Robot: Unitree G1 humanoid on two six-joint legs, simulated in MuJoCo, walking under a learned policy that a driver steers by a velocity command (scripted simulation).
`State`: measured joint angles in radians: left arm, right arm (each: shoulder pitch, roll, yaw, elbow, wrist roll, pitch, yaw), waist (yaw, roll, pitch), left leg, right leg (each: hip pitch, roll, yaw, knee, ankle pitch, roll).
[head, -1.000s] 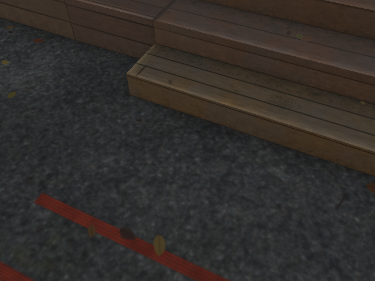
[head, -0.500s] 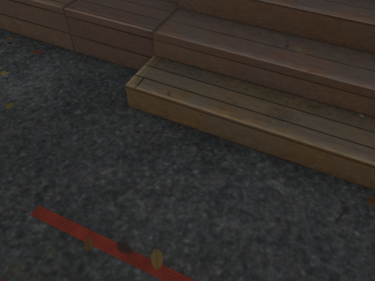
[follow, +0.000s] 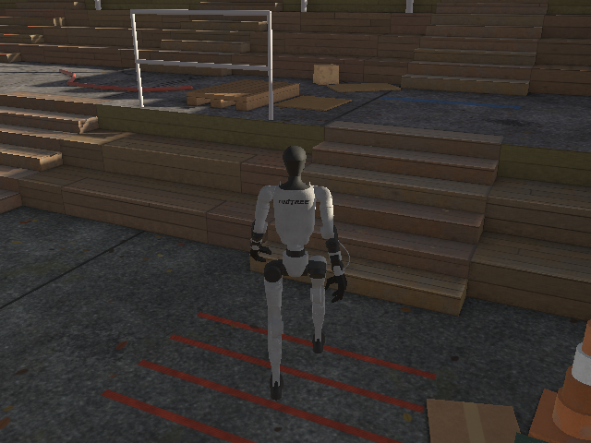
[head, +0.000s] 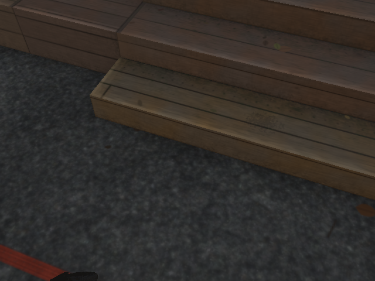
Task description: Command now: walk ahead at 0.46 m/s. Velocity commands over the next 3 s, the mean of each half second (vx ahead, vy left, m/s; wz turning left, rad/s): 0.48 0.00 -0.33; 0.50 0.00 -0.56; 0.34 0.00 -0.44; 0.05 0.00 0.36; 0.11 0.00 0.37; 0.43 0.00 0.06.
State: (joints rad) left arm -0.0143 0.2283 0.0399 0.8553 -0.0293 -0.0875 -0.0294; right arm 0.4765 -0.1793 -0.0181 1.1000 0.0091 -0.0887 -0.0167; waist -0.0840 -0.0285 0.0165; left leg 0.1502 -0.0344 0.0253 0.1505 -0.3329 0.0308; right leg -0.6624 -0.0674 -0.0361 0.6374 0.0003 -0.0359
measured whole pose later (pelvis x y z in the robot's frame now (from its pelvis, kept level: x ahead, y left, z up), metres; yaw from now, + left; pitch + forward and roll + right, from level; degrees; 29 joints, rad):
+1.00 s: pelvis +0.55 -0.08 +0.01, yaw -30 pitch +2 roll +2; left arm 0.09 0.29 0.06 0.68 -0.02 -0.05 -0.03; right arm 0.32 -0.29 -0.07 0.91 0.00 -0.10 -0.01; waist -0.09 -0.05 0.03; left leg 0.02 -0.01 0.19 0.21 -0.27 0.00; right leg -0.70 -0.10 0.02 0.75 0.00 -0.02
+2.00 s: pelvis +0.91 -0.24 +0.08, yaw -27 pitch +2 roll -1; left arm 0.09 0.32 0.04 0.72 -0.01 0.01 0.00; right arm 0.16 -0.23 -0.01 0.58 -0.02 -0.02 -0.02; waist -0.01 -0.02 0.07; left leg -0.70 -0.06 0.03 0.94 -0.28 0.08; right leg -0.53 0.04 0.10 1.48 -0.36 0.01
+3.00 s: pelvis +1.14 -0.37 +0.14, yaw -15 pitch +2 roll +3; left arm 0.72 0.03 -0.04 1.01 0.01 -0.01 0.04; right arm 0.14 -0.10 0.05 0.66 0.02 -0.03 0.05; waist 0.11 0.03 -0.03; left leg -1.34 0.10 0.06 1.85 -0.15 0.00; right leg 0.06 -0.06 0.00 0.33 -0.43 0.01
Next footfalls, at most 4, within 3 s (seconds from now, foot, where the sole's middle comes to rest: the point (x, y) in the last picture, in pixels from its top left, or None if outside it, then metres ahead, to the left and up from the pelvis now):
0.10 right None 0.26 -0.12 -0.77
0.62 left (164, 261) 0.55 0.05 -0.77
1.12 right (255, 219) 0.69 -0.30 -0.77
1.82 left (229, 119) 1.09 -0.25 -0.63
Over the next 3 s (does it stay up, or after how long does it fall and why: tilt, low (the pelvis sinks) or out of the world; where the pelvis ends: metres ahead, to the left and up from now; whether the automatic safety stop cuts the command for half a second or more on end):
stays up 1.14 -0.37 0.14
